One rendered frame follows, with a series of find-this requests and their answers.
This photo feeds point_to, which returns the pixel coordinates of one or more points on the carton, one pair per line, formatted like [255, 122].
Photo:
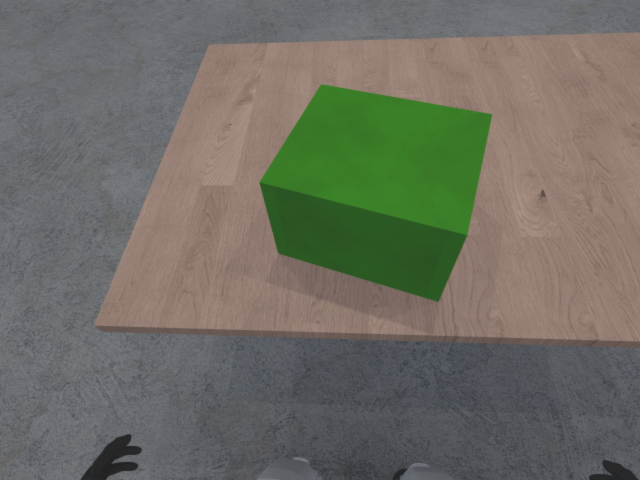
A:
[377, 187]

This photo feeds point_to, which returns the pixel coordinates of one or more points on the left robot hand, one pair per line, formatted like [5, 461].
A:
[102, 467]

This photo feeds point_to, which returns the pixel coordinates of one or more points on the table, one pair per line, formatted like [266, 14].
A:
[552, 254]

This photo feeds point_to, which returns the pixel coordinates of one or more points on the right robot hand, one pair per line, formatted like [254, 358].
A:
[619, 472]

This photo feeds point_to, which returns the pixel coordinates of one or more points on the robot left thigh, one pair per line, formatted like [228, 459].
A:
[289, 469]

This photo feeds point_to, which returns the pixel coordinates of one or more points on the right robot shin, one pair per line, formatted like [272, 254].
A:
[417, 465]

